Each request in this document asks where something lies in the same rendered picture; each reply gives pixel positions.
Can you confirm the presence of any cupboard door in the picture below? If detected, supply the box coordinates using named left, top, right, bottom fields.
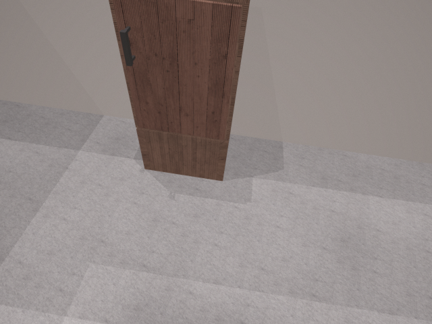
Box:
left=112, top=0, right=242, bottom=140

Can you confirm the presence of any handle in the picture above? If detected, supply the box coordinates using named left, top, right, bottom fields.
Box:
left=119, top=26, right=136, bottom=66

